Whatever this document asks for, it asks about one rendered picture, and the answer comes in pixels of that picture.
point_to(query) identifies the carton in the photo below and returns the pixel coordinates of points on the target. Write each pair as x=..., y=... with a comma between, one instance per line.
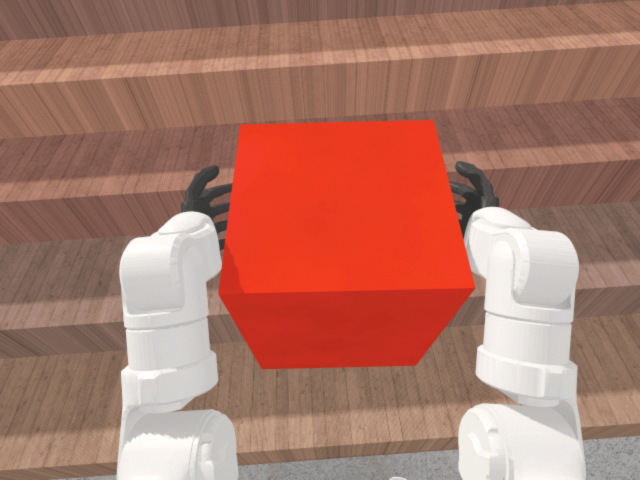
x=343, y=246

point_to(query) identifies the left robot upper arm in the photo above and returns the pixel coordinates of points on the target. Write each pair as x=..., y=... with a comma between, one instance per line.
x=180, y=445

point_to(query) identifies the right robot upper arm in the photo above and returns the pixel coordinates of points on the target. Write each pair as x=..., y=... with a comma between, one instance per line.
x=518, y=442

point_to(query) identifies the robot right hand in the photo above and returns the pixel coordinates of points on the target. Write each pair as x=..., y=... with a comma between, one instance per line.
x=475, y=200

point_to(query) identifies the robot left hand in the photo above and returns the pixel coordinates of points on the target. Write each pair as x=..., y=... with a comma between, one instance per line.
x=197, y=199

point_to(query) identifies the robot left forearm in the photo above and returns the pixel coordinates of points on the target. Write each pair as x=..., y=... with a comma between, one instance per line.
x=164, y=295

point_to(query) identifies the robot right forearm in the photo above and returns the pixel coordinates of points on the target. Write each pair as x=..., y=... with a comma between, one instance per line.
x=531, y=278

